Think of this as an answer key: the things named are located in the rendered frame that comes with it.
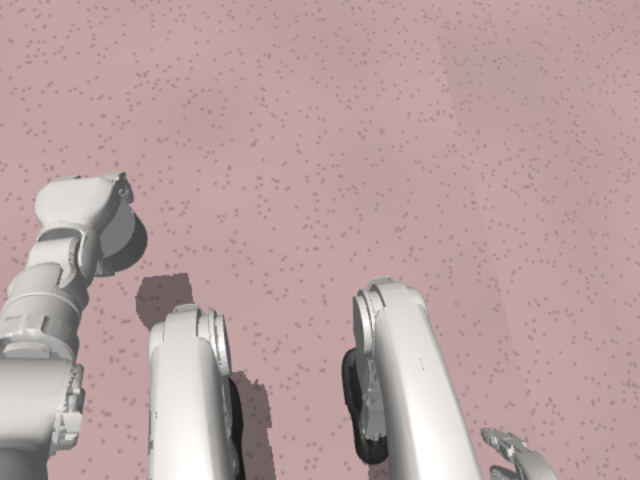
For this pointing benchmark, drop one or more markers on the right robot hand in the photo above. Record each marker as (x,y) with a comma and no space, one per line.
(529,465)

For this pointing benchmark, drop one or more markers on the left robot arm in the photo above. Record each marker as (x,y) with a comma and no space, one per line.
(41,399)

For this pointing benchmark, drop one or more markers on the left robot hand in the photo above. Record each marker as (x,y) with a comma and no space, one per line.
(92,202)

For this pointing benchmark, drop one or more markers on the right robot foot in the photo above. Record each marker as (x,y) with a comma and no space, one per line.
(371,452)

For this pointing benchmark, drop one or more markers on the tin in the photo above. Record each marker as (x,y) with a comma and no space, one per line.
(124,240)

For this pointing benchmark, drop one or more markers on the left robot foot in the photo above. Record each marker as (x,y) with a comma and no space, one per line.
(236,431)

